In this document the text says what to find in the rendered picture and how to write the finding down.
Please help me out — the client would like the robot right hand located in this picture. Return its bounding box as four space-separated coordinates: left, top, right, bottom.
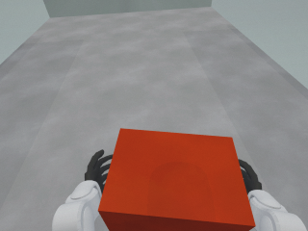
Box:
238 159 262 195

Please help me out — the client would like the robot left hand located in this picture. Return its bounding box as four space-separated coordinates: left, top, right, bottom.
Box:
85 149 113 194

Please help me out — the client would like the right robot forearm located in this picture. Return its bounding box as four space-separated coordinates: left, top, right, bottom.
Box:
247 190 307 231

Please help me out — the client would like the carton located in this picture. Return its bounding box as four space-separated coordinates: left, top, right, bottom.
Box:
98 128 256 231

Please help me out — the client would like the left robot forearm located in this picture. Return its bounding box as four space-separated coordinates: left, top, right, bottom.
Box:
52 180 102 231

